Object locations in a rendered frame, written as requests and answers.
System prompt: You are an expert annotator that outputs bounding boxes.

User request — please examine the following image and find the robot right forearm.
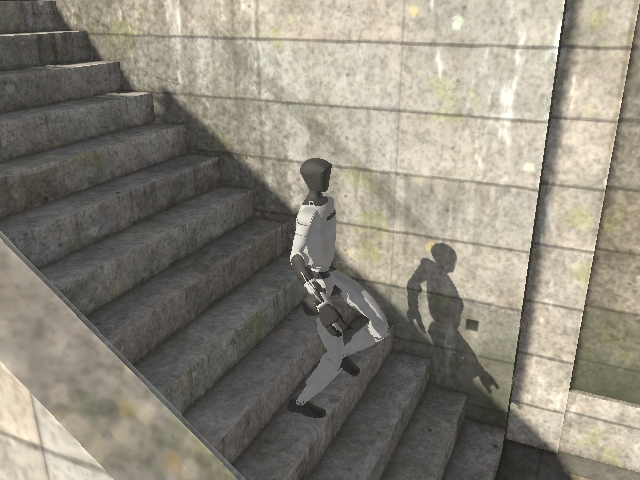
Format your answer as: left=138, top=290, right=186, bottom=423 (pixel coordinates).
left=291, top=254, right=329, bottom=309

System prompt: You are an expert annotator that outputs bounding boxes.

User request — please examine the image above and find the right robot upper arm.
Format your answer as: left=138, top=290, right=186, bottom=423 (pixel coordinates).
left=290, top=207, right=318, bottom=266

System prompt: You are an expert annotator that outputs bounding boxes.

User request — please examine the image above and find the right robot thigh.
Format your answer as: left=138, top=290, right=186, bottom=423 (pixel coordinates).
left=302, top=294, right=344, bottom=373

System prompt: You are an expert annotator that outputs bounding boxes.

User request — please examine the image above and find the left robot hand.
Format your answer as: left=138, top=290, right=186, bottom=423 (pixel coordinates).
left=329, top=265, right=340, bottom=295

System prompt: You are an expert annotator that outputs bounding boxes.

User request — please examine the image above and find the robot left shin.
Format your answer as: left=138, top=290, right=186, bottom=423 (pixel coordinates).
left=342, top=323, right=390, bottom=359

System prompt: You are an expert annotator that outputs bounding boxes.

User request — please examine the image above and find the right robot hand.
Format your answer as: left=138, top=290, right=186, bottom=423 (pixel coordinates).
left=318, top=304, right=353, bottom=337

